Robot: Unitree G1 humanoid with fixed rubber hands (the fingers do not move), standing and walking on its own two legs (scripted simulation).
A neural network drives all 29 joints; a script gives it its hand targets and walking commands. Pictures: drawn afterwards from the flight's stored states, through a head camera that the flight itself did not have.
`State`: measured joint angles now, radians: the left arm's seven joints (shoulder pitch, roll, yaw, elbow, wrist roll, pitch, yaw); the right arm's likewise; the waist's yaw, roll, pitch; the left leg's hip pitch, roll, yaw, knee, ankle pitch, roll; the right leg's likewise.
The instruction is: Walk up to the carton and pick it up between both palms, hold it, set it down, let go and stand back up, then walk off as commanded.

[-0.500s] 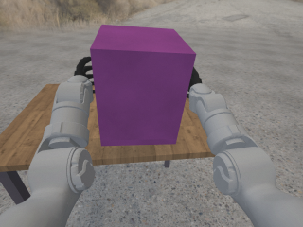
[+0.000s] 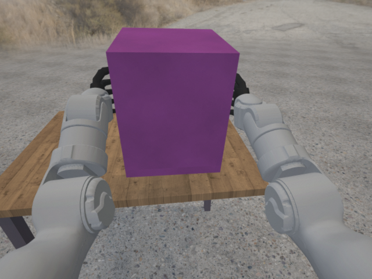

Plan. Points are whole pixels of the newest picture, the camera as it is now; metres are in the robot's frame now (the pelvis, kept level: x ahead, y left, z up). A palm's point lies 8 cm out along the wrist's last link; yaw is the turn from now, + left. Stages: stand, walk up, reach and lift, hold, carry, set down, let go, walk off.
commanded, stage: reach and lift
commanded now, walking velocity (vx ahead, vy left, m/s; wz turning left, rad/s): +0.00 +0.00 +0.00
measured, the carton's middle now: (171, 99) +0.41 +0.02 +0.29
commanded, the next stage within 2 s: hold in 0.22 s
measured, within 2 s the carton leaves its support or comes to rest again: neither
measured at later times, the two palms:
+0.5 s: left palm (97, 91) +0.37 +0.16 +0.33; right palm (245, 91) +0.37 -0.13 +0.32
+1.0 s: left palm (98, 90) +0.37 +0.16 +0.33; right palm (248, 91) +0.37 -0.13 +0.32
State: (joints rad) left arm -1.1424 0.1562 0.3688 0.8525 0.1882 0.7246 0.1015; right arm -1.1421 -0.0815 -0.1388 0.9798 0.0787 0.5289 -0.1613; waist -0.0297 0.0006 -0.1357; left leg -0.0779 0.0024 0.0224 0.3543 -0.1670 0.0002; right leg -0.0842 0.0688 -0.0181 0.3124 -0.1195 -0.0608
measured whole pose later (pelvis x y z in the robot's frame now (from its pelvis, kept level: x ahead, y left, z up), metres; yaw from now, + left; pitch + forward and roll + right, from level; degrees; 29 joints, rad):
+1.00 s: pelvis +0.00 +0.00 +0.00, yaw +0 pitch -6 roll +0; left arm -1.18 0.17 0.36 0.85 0.15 0.81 0.10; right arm -1.21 -0.13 -0.08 0.97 0.17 0.65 -0.19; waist -0.03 0.02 -0.19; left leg -0.09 0.00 0.02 0.35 -0.17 0.00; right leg -0.10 0.07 -0.02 0.31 -0.12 -0.06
